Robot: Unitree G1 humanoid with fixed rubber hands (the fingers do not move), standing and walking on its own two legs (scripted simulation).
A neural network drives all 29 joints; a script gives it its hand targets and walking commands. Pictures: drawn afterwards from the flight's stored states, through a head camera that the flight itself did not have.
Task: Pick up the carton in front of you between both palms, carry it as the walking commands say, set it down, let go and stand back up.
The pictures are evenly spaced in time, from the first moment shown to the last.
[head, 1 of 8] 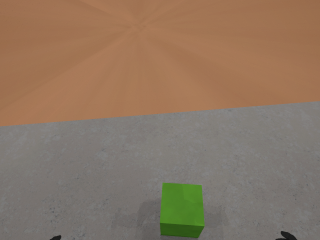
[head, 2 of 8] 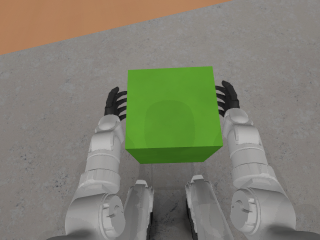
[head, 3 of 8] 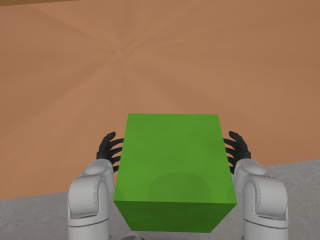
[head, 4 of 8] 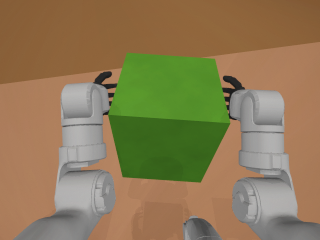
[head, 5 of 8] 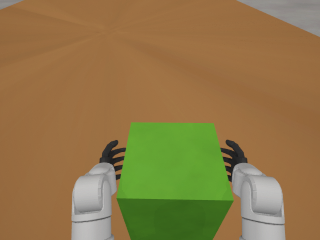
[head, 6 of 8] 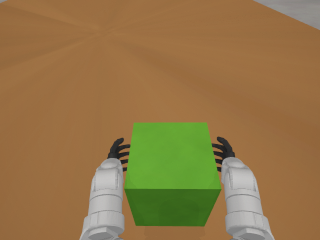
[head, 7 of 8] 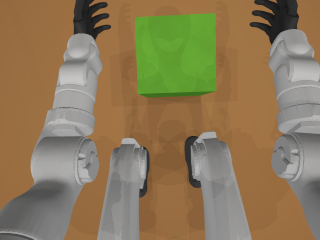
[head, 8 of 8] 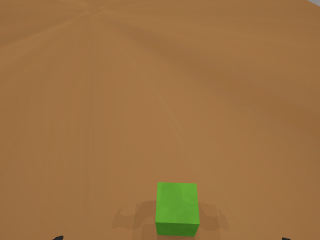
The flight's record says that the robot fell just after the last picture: no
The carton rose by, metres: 1.06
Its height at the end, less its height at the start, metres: +0.31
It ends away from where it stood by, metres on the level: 5.47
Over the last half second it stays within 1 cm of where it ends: yes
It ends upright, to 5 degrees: yes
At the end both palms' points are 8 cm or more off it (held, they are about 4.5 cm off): yes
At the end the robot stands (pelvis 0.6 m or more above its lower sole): yes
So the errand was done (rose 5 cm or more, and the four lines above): yes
